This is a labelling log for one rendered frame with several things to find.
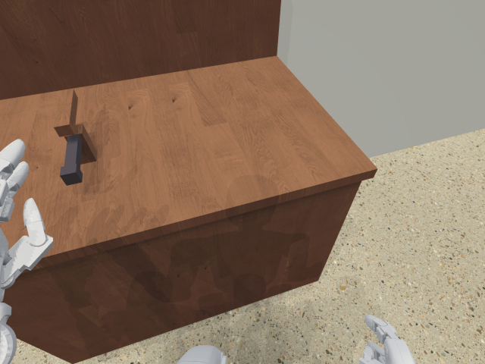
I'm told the left robot thigh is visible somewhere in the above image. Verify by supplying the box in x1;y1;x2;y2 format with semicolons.
176;345;227;364

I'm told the counter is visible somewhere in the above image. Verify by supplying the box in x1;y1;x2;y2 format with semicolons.
0;0;378;364

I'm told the robot left forearm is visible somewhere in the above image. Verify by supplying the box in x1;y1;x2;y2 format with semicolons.
0;303;17;364

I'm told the left robot hand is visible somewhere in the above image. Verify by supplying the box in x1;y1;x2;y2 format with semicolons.
0;139;53;303

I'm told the right robot hand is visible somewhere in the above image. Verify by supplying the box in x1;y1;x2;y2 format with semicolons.
359;315;415;364

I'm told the tap lever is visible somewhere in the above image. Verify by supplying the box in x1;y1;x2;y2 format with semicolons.
60;134;83;186

